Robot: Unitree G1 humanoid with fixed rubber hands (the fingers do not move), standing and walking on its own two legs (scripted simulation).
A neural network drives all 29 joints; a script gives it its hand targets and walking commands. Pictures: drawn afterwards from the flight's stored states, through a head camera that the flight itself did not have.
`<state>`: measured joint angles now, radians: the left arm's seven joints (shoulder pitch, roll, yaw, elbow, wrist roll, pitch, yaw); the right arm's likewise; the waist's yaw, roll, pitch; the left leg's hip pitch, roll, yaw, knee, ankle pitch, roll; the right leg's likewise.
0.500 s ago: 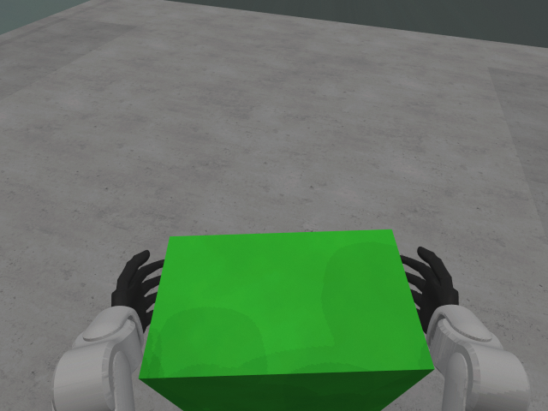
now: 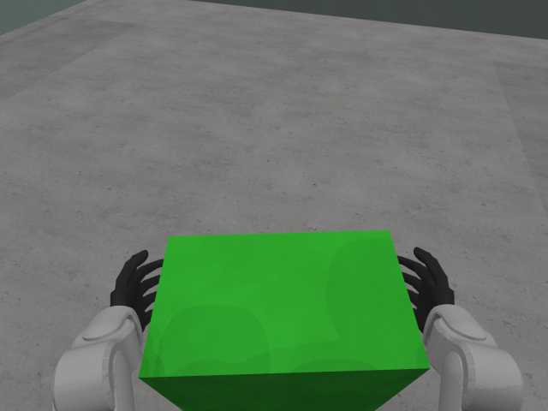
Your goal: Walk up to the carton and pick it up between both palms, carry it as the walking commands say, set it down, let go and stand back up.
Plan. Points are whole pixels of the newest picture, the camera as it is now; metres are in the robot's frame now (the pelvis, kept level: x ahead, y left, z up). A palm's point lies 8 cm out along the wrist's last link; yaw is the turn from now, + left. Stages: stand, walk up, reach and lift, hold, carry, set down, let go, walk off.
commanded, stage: carry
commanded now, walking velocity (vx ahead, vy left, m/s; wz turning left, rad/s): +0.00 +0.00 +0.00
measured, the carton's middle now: (281, 334) +0.24 +0.00 +0.00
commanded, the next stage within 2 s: hold in 0.54 s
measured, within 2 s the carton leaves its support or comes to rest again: neither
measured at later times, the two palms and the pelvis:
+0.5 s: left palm (134, 310) +0.24 +0.19 +0.07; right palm (423, 308) +0.24 -0.19 +0.08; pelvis +0.00 +0.00 +0.00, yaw +0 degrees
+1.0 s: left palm (140, 295) +0.27 +0.19 +0.05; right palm (399, 288) +0.29 -0.18 +0.04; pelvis +0.02 +0.00 +0.01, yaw +2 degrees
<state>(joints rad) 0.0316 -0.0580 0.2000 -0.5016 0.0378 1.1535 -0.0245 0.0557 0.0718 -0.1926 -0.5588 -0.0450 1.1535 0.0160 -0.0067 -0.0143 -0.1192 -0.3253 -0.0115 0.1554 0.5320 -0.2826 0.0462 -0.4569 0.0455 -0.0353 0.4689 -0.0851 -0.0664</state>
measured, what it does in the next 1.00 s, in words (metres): stands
